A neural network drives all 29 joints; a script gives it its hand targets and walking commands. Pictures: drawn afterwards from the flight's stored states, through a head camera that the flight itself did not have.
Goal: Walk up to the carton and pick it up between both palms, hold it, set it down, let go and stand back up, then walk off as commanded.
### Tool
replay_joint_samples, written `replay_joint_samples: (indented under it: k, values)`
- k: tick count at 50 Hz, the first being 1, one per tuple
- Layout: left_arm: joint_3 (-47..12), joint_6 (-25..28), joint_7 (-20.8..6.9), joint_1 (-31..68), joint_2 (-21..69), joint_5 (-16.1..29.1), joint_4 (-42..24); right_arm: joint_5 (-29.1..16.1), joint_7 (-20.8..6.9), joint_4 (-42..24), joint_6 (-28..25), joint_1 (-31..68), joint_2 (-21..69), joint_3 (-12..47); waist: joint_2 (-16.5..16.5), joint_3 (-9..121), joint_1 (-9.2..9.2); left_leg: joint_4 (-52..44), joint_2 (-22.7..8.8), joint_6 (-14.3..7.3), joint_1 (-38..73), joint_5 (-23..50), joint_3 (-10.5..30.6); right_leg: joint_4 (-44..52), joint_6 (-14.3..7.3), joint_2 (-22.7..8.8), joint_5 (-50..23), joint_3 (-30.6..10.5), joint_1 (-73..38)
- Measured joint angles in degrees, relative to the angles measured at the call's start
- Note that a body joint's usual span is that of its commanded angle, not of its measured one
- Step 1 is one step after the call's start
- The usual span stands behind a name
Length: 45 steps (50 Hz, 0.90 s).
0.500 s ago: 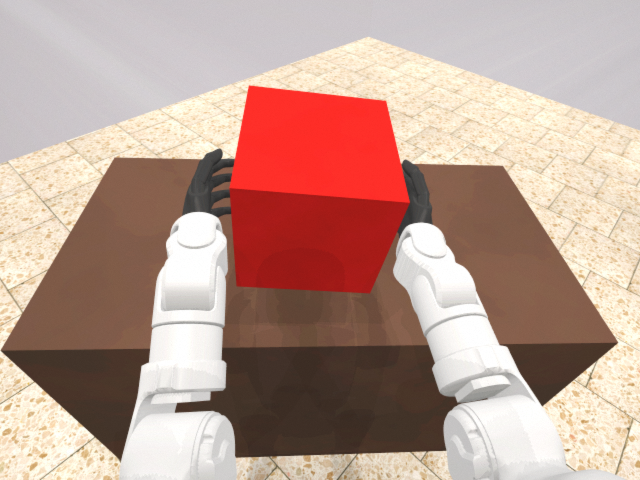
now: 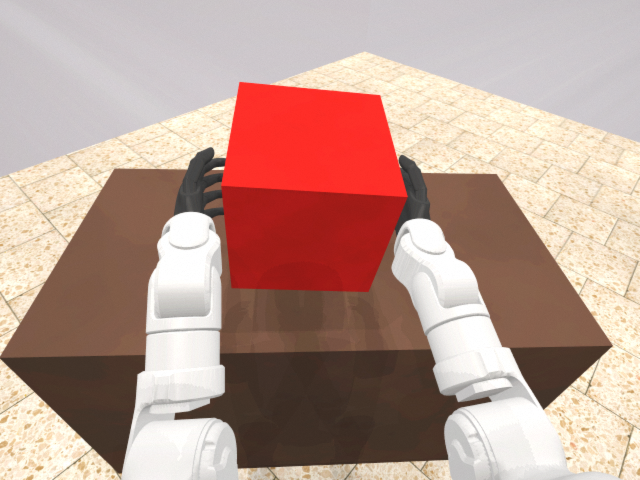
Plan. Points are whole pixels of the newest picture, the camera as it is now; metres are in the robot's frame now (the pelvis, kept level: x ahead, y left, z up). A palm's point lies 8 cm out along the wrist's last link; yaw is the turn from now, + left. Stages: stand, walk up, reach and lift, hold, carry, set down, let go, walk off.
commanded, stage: hold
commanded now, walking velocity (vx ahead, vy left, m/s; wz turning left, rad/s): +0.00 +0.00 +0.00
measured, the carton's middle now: (306, 190) +0.39 +0.01 +0.20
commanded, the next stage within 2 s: none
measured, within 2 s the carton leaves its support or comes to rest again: neither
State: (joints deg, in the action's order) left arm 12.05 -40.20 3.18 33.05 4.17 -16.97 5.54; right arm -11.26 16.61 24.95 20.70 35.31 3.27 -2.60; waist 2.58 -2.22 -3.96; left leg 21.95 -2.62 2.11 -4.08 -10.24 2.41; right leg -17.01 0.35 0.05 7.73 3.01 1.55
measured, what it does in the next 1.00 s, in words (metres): stands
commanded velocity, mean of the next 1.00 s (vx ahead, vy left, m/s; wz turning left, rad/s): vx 0.00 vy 0.00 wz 0.00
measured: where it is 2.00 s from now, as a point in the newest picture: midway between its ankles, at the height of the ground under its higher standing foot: outside the picture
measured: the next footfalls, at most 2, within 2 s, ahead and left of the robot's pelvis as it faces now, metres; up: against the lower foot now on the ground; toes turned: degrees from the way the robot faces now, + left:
none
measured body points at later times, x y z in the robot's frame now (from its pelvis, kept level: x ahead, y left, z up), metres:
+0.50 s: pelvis -0.01 +0.00 +0.00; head -0.05 +0.02 +0.45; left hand +0.37 +0.15 +0.19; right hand +0.37 -0.12 +0.17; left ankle +0.03 +0.14 -0.75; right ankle +0.03 -0.12 -0.75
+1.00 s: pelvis +0.00 +0.00 +0.00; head -0.05 +0.03 +0.45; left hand +0.37 +0.15 +0.19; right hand +0.37 -0.12 +0.17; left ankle +0.03 +0.14 -0.75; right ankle +0.03 -0.12 -0.75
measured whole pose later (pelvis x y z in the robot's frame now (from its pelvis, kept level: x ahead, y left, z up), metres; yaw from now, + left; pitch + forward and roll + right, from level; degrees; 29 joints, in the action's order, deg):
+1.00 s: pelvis +0.00 +0.00 +0.00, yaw +0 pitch -9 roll -1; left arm 14.1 -40.7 1.4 34.8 4.7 -20.0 7.0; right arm -10.1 16.2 28.8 18.7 37.3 4.0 -3.4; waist 3.1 -3.6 -3.8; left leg 21.7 -2.3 2.0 -2.6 -9.9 2.8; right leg -17.4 0.4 -0.3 7.9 3.4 0.2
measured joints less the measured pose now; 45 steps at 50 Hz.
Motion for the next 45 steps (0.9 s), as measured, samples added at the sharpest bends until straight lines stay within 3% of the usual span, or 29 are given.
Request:
replay_joint_samples:
  k: [23, 45]
  values:
    - [2.9, -0.08, -2.09, 3.56, -0.09, -2.71, 4.03, 2.43, -0.3, 5.02, -0.88, 3.41, 1.44, -2.39, 0.48, -0.87, 0.44, -0.56, 0.19, 0.2, 0.72, 1.11, 0.69, -0.97, -0.34, -0.18, -0.04, 0.67, -0.29]
    - [2.26, -0.14, -1.83, 2.27, 0.45, -3.01, 2.2, 1.35, -0.37, 4.1, -1.84, 2.36, 0.78, -1.15, 0.47, -1.21, 0.05, -0.33, 0.33, -0.07, 1.36, 0.54, 0.47, -0.29, 0.0, -0.3, 0.0, 0.45, -1.29]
